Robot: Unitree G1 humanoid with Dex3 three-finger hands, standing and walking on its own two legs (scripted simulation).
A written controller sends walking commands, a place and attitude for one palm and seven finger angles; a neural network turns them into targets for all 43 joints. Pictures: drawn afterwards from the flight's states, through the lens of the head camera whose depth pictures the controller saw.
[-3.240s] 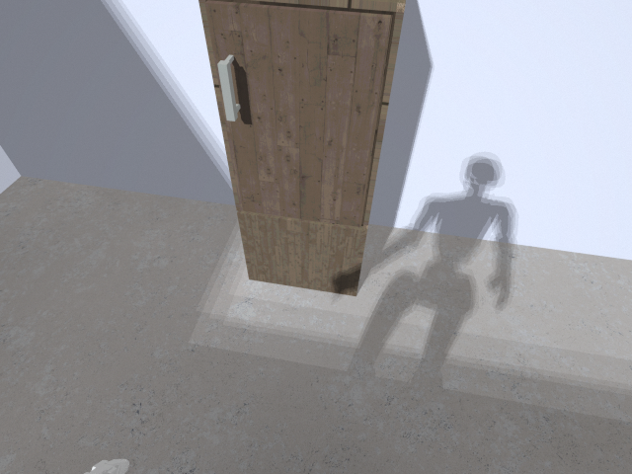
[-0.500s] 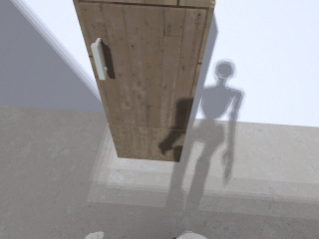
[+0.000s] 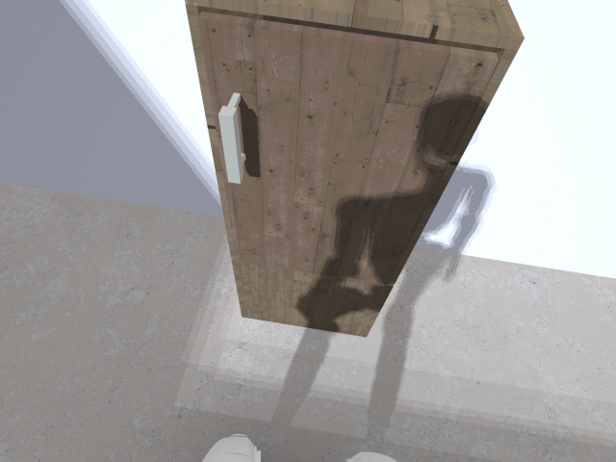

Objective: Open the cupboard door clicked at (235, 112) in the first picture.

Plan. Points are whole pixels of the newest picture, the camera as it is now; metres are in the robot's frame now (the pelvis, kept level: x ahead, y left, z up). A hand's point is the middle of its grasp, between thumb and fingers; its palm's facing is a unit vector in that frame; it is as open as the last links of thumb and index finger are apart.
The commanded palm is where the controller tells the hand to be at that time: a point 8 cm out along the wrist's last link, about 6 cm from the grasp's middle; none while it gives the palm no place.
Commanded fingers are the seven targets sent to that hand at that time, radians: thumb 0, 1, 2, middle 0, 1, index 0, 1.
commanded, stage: come to a stop and stand still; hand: left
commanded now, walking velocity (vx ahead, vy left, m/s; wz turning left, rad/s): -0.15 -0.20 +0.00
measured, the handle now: (235, 139) +0.55 +0.18 +0.07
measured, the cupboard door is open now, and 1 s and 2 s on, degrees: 0 0 0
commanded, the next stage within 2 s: look again from close up in 0.98 s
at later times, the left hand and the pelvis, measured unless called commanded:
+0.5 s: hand out of the picture -0.03 +0.13 -0.14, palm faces +0.05 -0.97 -0.24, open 7.3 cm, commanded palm none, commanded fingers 0.00 0.90 0.90 -0.20 -0.30 -0.20 -0.30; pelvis -0.05 -0.05 +0.02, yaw +0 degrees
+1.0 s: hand out of the picture -0.06 +0.15 -0.16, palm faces +0.05 -0.98 -0.17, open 7.3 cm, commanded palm none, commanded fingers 0.00 0.90 0.90 -0.20 -0.30 -0.20 -0.30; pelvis -0.05 -0.02 +0.02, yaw +0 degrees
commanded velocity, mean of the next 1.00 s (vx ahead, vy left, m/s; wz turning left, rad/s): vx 0.05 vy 0.04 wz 0.00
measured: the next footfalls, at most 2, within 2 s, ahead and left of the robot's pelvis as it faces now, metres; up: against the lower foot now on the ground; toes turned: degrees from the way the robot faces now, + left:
right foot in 0.26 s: -0.02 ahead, -0.16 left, +0.00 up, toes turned -4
left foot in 0.64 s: -0.05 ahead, +0.09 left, +0.00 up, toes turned +4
